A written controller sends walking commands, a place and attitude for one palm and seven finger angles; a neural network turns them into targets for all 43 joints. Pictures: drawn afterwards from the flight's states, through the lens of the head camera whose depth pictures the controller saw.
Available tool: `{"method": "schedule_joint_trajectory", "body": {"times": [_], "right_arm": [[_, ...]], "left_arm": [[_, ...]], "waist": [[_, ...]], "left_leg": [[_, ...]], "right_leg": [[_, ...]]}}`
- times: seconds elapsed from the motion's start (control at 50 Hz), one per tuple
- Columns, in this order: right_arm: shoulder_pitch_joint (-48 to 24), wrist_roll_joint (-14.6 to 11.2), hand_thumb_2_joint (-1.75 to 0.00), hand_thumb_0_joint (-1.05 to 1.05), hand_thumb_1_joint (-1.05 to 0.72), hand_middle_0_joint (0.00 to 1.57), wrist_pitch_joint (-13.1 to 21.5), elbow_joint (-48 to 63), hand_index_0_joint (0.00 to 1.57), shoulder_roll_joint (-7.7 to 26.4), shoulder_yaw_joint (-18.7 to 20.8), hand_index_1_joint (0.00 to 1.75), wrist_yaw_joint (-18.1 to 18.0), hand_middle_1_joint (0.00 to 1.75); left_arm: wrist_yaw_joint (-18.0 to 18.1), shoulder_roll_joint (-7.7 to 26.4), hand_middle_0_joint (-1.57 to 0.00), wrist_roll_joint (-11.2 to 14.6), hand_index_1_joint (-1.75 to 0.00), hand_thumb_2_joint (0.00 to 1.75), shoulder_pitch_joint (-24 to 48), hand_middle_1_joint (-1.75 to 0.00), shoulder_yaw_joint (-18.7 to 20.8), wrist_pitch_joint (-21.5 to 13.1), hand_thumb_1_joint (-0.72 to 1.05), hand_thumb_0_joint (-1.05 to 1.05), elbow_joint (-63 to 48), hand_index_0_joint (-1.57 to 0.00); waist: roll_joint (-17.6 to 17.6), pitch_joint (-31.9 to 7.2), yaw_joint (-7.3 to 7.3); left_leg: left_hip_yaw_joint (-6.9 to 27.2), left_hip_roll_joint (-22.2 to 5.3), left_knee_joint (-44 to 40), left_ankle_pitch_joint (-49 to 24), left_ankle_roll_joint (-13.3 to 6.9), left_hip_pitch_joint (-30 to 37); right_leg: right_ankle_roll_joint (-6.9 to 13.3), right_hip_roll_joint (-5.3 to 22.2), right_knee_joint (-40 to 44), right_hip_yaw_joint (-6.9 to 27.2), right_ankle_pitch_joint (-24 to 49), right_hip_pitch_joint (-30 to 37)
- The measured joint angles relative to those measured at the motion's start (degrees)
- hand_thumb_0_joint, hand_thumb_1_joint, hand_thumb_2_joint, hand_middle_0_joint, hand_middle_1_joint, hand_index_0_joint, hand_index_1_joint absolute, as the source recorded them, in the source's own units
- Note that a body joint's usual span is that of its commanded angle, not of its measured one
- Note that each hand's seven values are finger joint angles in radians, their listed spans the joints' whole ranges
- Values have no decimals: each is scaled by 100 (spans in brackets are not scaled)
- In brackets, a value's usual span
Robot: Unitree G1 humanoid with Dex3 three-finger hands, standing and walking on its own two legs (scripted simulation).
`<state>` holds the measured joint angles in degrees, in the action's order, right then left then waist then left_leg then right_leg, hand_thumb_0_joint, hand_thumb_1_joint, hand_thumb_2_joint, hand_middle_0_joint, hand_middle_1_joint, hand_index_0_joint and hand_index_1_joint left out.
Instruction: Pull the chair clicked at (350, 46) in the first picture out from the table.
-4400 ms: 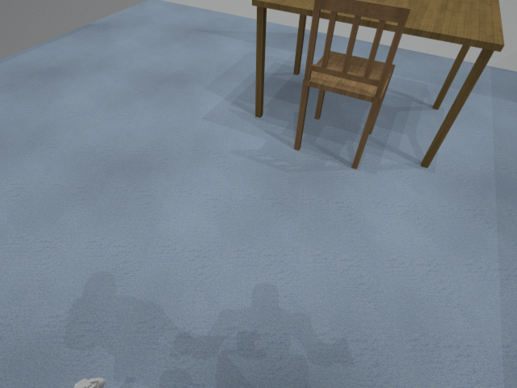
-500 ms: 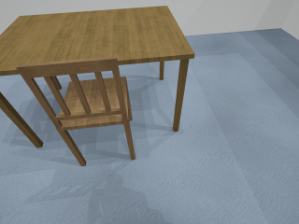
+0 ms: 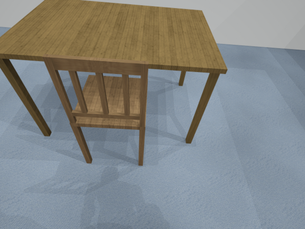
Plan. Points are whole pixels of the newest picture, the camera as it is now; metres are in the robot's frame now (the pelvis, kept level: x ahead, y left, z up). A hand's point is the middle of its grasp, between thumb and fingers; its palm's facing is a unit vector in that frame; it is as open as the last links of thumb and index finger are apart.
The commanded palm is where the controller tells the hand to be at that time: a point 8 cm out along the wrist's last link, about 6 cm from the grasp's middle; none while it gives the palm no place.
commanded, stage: take the last steps up to it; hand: left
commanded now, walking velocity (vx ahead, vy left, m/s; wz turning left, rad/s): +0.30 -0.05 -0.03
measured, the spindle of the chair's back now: (102, 94) +0.66 +0.26 -0.10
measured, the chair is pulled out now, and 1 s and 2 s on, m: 0.00 0.00 0.00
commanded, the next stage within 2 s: come to a stop and stand still in 0.46 s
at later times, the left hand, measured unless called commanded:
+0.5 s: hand (116, 215) +0.20 +0.12 -0.17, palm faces +0.03 -0.98 -0.20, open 7.3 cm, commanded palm none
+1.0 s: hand (107, 212) +0.20 +0.15 -0.18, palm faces +0.01 -0.97 -0.24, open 7.4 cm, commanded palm none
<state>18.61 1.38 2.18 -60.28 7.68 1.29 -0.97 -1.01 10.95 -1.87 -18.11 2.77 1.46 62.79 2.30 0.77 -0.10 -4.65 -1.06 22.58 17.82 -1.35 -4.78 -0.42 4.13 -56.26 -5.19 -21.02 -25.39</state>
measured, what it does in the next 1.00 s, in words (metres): walks ahead: right foot, then left foot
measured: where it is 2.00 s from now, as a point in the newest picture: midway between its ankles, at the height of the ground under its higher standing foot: outside the picture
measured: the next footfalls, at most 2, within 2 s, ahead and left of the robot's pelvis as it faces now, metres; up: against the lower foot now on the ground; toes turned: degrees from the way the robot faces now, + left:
right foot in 0.24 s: +0.22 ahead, -0.15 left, +0.00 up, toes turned -9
left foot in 0.66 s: +0.30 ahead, +0.06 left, +0.00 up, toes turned +5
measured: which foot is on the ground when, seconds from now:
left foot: down 0.00-0.26, up 0.28-0.64, down 0.66-1.00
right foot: up 0.00-0.22, down 0.24-0.76, up 0.78-1.00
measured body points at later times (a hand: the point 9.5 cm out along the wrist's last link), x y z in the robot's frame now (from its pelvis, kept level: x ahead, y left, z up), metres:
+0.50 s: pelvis +0.16 -0.06 +0.00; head +0.17 -0.07 +0.45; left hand +0.19 +0.17 -0.15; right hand +0.18 -0.29 -0.16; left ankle +0.16 +0.06 -0.68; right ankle +0.18 -0.14 -0.74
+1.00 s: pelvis +0.18 -0.05 -0.01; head +0.22 -0.04 +0.44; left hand +0.21 +0.20 -0.16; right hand +0.27 -0.28 -0.15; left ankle +0.26 +0.05 -0.74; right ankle +0.13 -0.18 -0.69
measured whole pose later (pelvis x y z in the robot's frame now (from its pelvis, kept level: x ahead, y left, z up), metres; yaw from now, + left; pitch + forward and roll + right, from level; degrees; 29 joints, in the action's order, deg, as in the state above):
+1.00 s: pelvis +0.18 -0.05 -0.01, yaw -3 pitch -1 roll -1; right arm 5.5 0.9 -1.3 -57.8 8.3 2.5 -2.2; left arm 2.0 11.6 -1.4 -13.3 3.4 3.7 59.0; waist 1.0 5.9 1.2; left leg -7.7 -3.2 25.6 6.9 -2.0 -18.1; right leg -2.2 1.6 -55.5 -0.2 -27.8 -21.6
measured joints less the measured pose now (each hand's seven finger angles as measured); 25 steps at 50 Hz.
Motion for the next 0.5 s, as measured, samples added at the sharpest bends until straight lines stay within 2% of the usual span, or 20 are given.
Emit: {"method": "schedule_joint_trajectory", "body": {"times": [0.06,0.12,0.18,0.24,0.26,0.3,0.34,0.36,0.42,0.5], "right_arm": [[194,-20,-90,0,-90,20,31,-138,20,-56,-28,30,-16,30],[346,-16,-90,0,-90,20,29,-262,21,-86,-21,30,-10,30],[447,8,-90,1,-90,20,9,-360,21,-70,13,30,2,30],[556,0,-90,1,-90,20,-10,-449,21,-29,44,30,10,30],[571,-25,-90,1,-90,20,-21,-493,21,-8,52,30,22,30],[470,-82,-90,1,-90,20,-92,-551,21,37,61,30,42,30],[327,-105,-90,1,-90,20,-145,-540,20,82,90,30,60,30],[240,-96,-90,1,-90,20,-156,-511,20,109,104,30,66,30],[-59,-54,-90,1,-91,19,-165,-321,20,186,146,30,66,30],[-426,-34,-90,1,-91,19,-161,-46,20,205,159,30,76,30]], "left_arm": [[-30,-21,-20,25,-30,90,155,-29,-8,-54,91,1,-86,-20],[-34,-55,-20,45,-30,90,338,-29,-11,-59,91,1,-169,-20],[-36,-58,-20,57,-30,90,517,-29,3,-74,91,1,-235,-20],[-45,-43,-20,53,-30,90,657,-29,14,-182,91,1,-323,-20],[-35,-48,-20,40,-30,90,710,-29,25,-266,91,1,-349,-20],[7,-91,-20,49,-30,90,812,-29,33,-417,91,0,-406,-20],[53,-137,-20,80,-30,90,807,-29,20,-469,91,0,-436,-20],[81,-161,-20,87,-30,90,774,-29,8,-465,91,0,-431,-20],[190,-228,-20,81,-30,90,619,-29,-9,-454,92,0,-353,-20],[213,-225,-20,48,-30,90,405,-29,-62,-430,93,0,-207,-20]], "waist": [[-35,94,2],[-78,176,-23],[-153,251,-110],[-249,300,-186],[-313,335,-165],[-422,425,-141],[-441,430,-94],[-437,397,-71],[-435,270,-75],[-396,126,-101]], "left_leg": [[13,28,-362,-67,16,316],[-26,35,-518,18,75,571],[-91,-4,-452,258,175,767],[-124,-119,-2,723,321,835],[-110,-208,449,957,311,720],[147,-273,2187,1230,109,47],[313,-215,3702,1065,-48,-676],[315,-219,4146,863,-77,-1000],[276,-312,4400,321,-44,-1751],[171,-426,3514,13,88,-2198]], "right_leg": [[-60,90,85,83,320,-287],[-70,150,608,74,506,-384],[-5,126,1359,-19,573,-270],[122,-28,2152,-159,814,107],[206,-91,2203,-206,1159,175],[357,-170,1885,-318,946,197],[425,-233,2005,-391,719,447],[429,-268,2170,-413,715,591],[430,-382,2764,-482,883,1002],[452,-489,3313,-536,981,1380]]}}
